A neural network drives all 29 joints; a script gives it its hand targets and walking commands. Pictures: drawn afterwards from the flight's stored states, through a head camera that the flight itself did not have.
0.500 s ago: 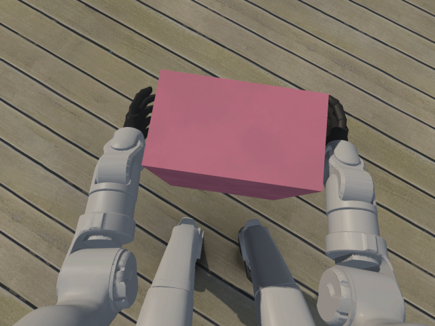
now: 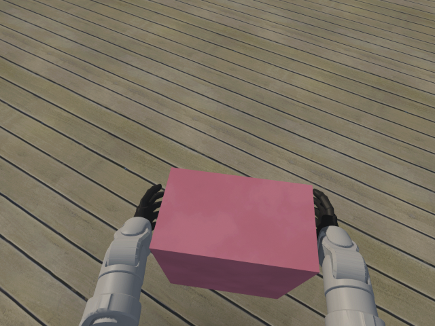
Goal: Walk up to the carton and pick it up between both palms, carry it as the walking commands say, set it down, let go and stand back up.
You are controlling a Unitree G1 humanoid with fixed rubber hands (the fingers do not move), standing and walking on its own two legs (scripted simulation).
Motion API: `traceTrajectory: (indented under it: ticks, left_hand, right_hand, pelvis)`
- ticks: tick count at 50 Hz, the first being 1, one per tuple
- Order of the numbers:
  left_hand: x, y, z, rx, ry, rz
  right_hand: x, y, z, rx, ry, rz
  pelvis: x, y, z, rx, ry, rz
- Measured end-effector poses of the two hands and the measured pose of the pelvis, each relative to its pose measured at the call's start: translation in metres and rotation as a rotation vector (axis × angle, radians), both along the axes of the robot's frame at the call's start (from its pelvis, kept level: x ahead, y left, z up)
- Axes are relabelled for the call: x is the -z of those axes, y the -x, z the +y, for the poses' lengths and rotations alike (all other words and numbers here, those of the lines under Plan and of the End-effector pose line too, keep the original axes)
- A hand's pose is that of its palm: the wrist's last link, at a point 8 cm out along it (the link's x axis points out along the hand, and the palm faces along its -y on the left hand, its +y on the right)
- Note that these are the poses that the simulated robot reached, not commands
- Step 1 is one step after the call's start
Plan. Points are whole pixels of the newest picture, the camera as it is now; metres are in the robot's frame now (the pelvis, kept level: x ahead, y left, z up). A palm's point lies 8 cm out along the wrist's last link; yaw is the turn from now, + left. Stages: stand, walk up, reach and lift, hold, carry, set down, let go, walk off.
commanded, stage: reach and lift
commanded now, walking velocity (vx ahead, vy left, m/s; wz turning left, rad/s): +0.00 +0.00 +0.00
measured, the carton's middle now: (230, 241) +0.28 -0.02 -0.08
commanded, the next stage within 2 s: hold in 1.84 s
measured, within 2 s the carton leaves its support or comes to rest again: neither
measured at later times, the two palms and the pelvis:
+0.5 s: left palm (135, 217) +0.29 +0.15 +0.04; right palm (343, 220) +0.27 -0.20 +0.05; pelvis -0.01 -0.01 +0.01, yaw +1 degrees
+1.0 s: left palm (127, 226) +0.27 +0.16 +0.04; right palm (338, 219) +0.27 -0.19 +0.05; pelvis -0.02 -0.02 +0.01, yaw +0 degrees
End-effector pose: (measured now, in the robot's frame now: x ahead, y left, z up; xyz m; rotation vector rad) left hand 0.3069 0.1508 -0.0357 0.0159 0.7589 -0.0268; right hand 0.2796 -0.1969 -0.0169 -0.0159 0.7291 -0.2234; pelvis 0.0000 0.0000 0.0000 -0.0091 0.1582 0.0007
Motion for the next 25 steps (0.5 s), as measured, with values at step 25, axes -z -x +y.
traceTrajectory:
  ticks: [25]
  left_hand:
    - [-0.073,0.021,-0.001,-0.052,-0.003,-0.078]
  right_hand:
    - [-0.066,0.008,-0.002,-0.036,-0.015,-0.078]
  pelvis:
    - [-0.012,0.009,-0.011,-0.014,-0.007,-0.231]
